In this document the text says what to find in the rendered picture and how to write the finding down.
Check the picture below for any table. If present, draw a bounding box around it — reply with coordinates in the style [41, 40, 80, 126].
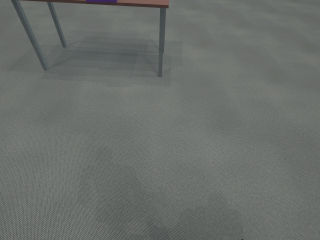
[11, 0, 169, 77]

